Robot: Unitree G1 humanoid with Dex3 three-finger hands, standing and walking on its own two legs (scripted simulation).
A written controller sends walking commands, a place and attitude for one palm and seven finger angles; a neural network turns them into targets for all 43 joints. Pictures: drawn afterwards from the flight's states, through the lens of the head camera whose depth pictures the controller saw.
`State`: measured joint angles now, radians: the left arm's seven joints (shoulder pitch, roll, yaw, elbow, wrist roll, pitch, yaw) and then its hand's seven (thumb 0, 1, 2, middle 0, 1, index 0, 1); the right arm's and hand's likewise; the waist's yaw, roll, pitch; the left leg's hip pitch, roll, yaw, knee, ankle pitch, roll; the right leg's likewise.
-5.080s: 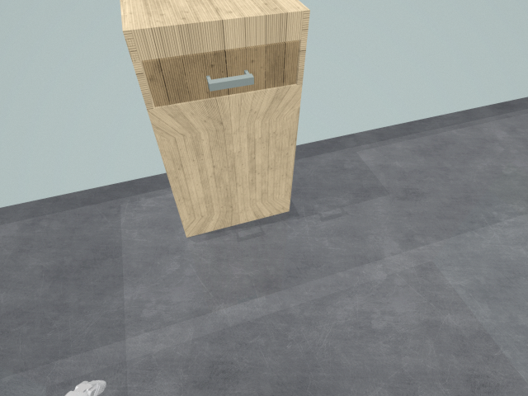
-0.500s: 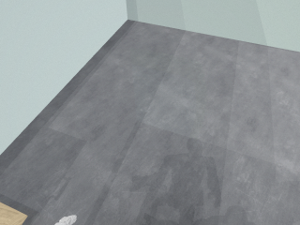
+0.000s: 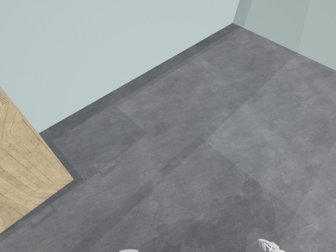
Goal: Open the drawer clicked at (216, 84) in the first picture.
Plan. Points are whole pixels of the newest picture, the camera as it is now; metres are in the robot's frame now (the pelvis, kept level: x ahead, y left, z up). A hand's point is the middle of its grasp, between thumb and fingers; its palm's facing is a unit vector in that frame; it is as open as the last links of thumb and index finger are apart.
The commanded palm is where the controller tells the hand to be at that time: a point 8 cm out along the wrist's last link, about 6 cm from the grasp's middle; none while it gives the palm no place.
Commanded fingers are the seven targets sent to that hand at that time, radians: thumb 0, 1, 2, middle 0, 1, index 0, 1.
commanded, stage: turn to face it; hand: left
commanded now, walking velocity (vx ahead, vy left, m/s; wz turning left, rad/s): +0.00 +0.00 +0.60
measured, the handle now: out of the picture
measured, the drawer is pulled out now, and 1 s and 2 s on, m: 0.00 0.00 0.00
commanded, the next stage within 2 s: take the last steps up to it in 1.32 s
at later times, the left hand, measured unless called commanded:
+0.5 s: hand out of the picture +0.05 +0.18 -0.12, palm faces +0.28 -0.92 -0.29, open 7.3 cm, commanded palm none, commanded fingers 0.00 0.90 0.90 -0.20 -0.30 -0.20 -0.30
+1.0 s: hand out of the picture -0.12 +0.21 -0.15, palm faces +0.59 -0.76 -0.28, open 7.4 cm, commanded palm none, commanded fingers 0.00 0.90 0.90 -0.20 -0.30 -0.20 -0.30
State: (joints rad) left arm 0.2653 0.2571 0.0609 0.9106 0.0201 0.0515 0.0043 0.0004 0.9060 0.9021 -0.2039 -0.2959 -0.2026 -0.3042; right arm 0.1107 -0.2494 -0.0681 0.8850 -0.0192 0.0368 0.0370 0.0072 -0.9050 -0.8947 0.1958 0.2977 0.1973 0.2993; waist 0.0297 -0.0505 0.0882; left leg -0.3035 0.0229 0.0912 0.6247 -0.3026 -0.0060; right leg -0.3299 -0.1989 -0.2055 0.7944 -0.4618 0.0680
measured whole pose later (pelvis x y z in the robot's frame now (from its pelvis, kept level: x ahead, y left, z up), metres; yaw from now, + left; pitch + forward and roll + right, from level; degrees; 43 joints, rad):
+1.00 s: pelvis -0.04 -0.01 +0.01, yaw +35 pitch +0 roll +0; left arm 0.22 0.29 0.08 0.92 0.01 0.07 0.00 0.00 0.91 0.90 -0.20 -0.29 -0.20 -0.30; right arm 0.16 -0.22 -0.05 0.90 -0.02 0.02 0.01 0.00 -0.90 -0.89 0.20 0.30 0.20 0.30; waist 0.01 -0.03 0.08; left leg -0.28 -0.01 0.01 0.54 -0.26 0.02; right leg -0.48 -0.11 -0.04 1.06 -0.43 0.08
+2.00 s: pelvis -0.01 +0.04 +0.02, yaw +50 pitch -1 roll +0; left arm 0.22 0.20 0.05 1.05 0.02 0.02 -0.02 0.00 0.91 0.90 -0.20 -0.29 -0.19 -0.30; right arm 0.44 -0.10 -0.02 1.13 -0.02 -0.06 -0.02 0.00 -0.90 -0.89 0.20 0.30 0.20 0.30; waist -0.01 -0.02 0.04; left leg 0.06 -0.02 0.08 0.28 -0.32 0.03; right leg -0.56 -0.11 -0.08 0.90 -0.22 0.04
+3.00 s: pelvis +0.18 +0.18 +0.00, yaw +49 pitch -1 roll +2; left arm 0.22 0.20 0.05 0.99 0.02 0.02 0.02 0.00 0.91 0.90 -0.20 -0.29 -0.20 -0.30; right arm 0.14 -0.20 -0.07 1.03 -0.02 0.04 -0.02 0.00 -0.91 -0.89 0.20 0.30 0.20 0.30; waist 0.02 0.02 0.07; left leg -0.31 0.08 0.12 0.61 -0.29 -0.04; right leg -0.30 -0.06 -0.04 0.63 -0.31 0.00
